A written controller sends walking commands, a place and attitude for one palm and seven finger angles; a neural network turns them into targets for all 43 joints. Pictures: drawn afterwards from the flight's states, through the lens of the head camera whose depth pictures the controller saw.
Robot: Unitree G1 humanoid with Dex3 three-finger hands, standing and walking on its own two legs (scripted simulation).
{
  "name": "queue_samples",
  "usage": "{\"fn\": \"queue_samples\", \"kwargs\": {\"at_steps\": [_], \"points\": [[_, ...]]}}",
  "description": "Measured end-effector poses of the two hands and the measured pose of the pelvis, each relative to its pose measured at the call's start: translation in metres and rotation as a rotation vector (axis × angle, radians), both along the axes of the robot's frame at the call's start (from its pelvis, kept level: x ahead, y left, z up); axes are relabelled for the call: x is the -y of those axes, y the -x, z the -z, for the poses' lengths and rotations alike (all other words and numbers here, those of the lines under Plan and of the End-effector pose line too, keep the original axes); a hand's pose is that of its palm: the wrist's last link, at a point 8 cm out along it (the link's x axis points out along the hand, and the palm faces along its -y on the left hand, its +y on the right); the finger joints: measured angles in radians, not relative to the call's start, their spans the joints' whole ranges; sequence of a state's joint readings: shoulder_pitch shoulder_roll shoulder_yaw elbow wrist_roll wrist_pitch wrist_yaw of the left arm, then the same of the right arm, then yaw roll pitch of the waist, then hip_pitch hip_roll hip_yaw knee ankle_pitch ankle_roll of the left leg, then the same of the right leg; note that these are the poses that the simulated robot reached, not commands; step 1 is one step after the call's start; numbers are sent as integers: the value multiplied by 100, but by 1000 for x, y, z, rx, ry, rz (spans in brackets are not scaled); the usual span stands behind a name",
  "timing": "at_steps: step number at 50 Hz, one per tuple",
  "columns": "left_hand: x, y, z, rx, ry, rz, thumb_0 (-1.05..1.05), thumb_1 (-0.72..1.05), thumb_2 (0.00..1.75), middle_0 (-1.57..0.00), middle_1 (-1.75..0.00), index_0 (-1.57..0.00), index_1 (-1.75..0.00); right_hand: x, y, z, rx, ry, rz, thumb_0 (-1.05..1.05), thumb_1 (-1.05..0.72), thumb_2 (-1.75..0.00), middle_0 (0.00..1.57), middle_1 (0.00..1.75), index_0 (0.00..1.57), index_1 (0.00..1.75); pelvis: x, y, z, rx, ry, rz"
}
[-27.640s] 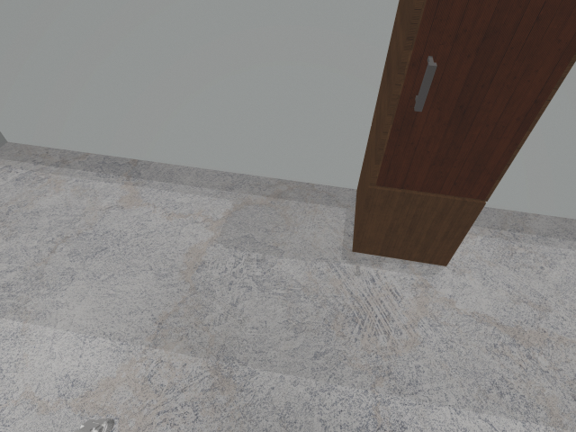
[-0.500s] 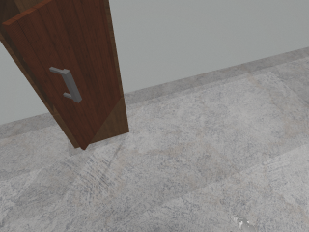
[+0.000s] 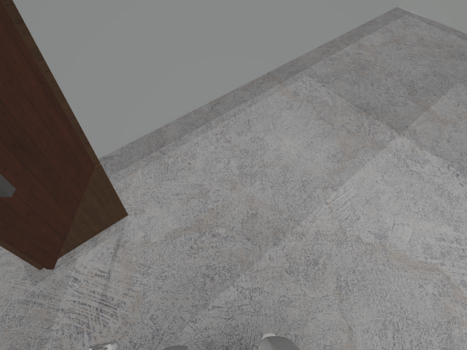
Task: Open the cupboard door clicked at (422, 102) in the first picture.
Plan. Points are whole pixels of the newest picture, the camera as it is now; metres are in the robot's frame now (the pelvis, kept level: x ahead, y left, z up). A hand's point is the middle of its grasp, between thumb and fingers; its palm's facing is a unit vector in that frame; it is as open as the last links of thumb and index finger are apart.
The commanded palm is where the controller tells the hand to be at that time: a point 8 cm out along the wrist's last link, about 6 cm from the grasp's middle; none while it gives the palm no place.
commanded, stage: walk to a spot facing it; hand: left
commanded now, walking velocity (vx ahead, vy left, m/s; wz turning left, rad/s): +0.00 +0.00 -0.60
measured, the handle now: out of the picture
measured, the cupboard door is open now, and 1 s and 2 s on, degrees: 47 47 47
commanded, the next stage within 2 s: turn to face it in 1.70 s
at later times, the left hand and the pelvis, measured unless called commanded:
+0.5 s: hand (158, 348) +0.14 +0.14 -0.15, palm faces -0.23 -0.95 -0.21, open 7.3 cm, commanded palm none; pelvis +0.06 -0.04 +0.01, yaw -18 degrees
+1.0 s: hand (270, 209) +0.45 -0.07 -0.15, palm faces -0.54 -0.81 -0.23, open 7.3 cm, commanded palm none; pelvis +0.21 -0.15 +0.00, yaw -31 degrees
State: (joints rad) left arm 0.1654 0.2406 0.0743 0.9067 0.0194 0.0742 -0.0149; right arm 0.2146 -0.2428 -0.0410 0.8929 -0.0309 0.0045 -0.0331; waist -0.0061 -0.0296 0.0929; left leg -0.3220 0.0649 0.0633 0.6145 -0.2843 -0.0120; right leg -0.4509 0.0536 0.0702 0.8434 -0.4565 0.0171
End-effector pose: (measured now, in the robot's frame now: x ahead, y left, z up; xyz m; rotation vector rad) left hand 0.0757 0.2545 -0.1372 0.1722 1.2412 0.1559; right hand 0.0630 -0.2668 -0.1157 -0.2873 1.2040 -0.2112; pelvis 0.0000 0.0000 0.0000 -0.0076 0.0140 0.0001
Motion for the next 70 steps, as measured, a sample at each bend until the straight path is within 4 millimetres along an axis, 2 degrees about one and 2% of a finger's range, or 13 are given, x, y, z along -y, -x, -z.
{"fn": "queue_samples", "kwargs": {"at_steps": [6,14,23,28,32,36,42,47,52,59,64,67,70], "points": [[17,-38,-16,49,15,79,0,91,90,-20,-30,-20,-30,-3,41,-3,-73,-41,70,0,-91,-90,20,30,20,30,11,-3,-12,-2,17,73],[56,-74,-19,96,-35,209,0,91,90,-20,-30,-20,-30,25,71,27,-104,-112,221,0,-91,-90,20,30,21,30,38,-12,3,7,-1,181],[65,-65,-20,-49,-10,242,0,91,90,-20,-30,-20,-30,43,4,-5,55,-88,270,1,-91,-90,20,30,20,30,41,-50,-15,10,-23,283],[56,-86,0,-127,12,266,0,90,90,-21,-30,-20,-30,42,-38,-8,161,-30,281,0,-91,-90,20,30,20,30,33,-88,-2,-3,7,352],[66,-137,2,-125,16,343,1,91,90,-20,-30,-20,-30,33,-29,-10,129,-26,340,0,-91,-90,20,30,20,30,39,-110,-5,1,1,411],[99,-206,-11,-39,33,421,1,91,90,-20,-30,-20,-30,19,1,-9,1,-74,430,0,-91,-90,20,30,20,30,53,-133,-16,-13,-4,455],[182,-309,-26,78,44,582,0,91,90,-20,-30,-20,-30,2,48,1,-188,-177,599,0,-91,-90,20,30,20,30,89,-169,-16,-18,-15,523],[259,-378,-20,208,43,667,0,91,90,-20,-30,-20,-30,10,67,22,-328,-263,696,0,-91,-90,20,30,20,30,137,-199,6,0,-36,541],[289,-384,-21,160,42,645,0,91,90,-20,-30,-20,-30,61,18,20,-284,-238,709,1,-91,-90,20,30,20,30,165,-228,-4,12,-12,553],[286,-387,-14,18,20,574,-2,96,90,-21,-30,-20,-30,143,-112,5,-35,-159,642,0,-91,-90,20,30,20,30,200,-283,-15,0,-4,579],[276,-401,7,-96,4,538,-1,94,90,-20,-30,-20,-30,187,-202,10,105,-99,580,0,-91,-90,20,30,20,30,219,-338,0,9,19,600],[283,-418,11,-146,-17,555,-1,93,90,-20,-30,-20,-30,199,-228,10,140,-83,587,0,-91,-90,20,30,20,30,232,-360,3,22,-3,619],[308,-447,3,-125,-7,563,0,92,90,-20,-30,-20,-30,200,-232,10,96,-110,610,-1,-91,-90,20,30,20,30,248,-378,-4,20,-19,621]]}}
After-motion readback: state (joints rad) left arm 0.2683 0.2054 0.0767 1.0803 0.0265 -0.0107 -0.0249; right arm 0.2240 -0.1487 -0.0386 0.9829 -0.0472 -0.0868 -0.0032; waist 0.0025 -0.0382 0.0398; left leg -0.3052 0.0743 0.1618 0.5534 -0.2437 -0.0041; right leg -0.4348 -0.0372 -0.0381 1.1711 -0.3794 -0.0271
